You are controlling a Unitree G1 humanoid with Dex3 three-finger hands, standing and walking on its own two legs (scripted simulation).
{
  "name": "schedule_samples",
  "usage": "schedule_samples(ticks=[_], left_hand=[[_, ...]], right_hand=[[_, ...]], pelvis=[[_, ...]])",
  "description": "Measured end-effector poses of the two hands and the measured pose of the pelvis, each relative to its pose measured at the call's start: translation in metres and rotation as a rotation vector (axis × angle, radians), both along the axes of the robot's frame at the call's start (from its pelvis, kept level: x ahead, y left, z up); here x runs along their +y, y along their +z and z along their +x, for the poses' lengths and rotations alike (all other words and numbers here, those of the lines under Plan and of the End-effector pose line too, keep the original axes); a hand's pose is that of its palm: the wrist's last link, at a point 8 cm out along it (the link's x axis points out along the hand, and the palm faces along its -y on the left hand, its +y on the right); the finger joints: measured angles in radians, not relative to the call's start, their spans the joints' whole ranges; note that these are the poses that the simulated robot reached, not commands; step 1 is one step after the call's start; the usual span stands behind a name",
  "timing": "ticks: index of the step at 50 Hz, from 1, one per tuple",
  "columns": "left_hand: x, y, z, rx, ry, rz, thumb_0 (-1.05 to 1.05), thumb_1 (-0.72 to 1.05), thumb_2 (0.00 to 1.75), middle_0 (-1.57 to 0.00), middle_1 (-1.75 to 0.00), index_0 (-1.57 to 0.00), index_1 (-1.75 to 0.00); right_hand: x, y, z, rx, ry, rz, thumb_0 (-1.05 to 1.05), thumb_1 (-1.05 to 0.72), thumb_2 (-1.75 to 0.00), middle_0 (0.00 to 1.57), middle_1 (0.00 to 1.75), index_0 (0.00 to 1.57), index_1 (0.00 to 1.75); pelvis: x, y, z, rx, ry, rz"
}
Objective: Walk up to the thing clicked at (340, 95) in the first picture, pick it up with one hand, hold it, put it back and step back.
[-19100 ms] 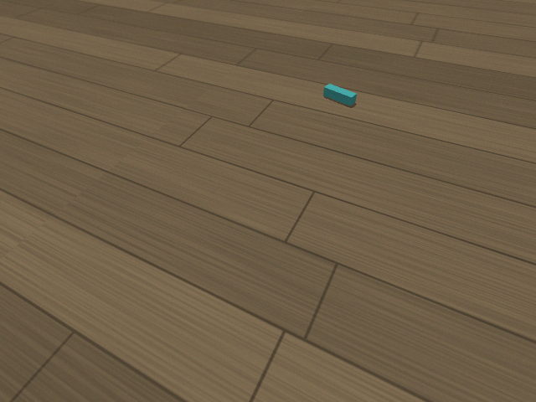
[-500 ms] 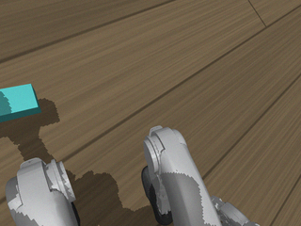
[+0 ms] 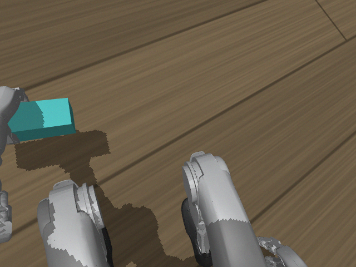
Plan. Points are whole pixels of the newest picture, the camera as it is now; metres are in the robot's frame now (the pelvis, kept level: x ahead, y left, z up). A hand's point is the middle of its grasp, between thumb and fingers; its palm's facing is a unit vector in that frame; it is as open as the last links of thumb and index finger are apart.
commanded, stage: lift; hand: left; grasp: from above
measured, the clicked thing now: (18, 122) +0.48 +0.30 -0.18
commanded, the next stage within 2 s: hold in 1.82 s
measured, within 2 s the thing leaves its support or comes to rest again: neither
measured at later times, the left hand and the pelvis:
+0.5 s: hand out of the picture +0.43 +0.32 -0.06, palm faces -0.46 -0.07 -0.88, open 9.7 cm; pelvis +0.00 +0.00 +0.05, yaw +3 degrees
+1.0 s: hand out of the picture +0.36 +0.31 +0.12, palm faces -0.42 -0.11 -0.90, open 9.7 cm; pelvis +0.00 +0.00 +0.19, yaw +7 degrees
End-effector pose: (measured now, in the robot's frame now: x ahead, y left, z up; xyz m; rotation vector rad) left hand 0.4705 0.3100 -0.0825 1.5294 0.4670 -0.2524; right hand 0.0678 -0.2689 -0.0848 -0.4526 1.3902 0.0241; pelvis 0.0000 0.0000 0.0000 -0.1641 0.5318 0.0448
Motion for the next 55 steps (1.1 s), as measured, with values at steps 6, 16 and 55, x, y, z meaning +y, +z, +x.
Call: schedule_samples(ticks=[6,16,55], left_hand=[[0.000,0.011,0.001,-0.007,0.001,0.006,-0.01,0.01,0.51,-0.69,-0.61,-0.73,-0.56],[0.002,0.037,-0.012,0.029,0.043,-0.010,-0.01,0.03,0.50,-0.67,-0.62,-0.71,-0.57],[-0.008,0.304,-0.125,-0.026,0.054,-0.063,-0.01,0.03,0.51,-0.66,-0.63,-0.69,-0.58]], right_hand=[[-0.002,0.005,-0.012,0.022,-0.032,-0.017,0.00,-0.92,-0.90,0.20,0.30,0.21,0.30],[0.001,0.017,-0.014,0.019,-0.092,-0.007,0.00,-0.92,-0.90,0.20,0.30,0.21,0.30],[0.031,0.206,0.100,-0.308,-0.110,0.064,0.01,-0.91,-0.89,0.20,0.30,0.21,0.30]], pelvis=[[0.000,0.005,-0.002,0.009,0.006,0.004],[0.000,0.026,-0.003,0.032,0.019,0.016],[0.002,0.232,0.008,-0.091,0.083,0.091]])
